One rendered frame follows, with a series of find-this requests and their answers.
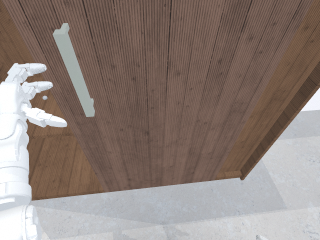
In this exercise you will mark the handle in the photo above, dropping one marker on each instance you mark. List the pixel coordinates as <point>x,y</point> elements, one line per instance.
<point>68,55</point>

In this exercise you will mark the robot left forearm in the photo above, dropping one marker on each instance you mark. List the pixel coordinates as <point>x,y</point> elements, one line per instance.
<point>14,162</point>

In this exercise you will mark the left robot hand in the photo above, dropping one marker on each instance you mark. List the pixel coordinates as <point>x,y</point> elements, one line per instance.
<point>13,95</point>

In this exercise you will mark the wardrobe door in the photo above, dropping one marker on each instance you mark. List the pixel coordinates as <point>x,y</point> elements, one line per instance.
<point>173,81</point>
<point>297,63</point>

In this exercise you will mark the robot left upper arm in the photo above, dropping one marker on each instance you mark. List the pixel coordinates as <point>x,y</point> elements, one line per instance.
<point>20,223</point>

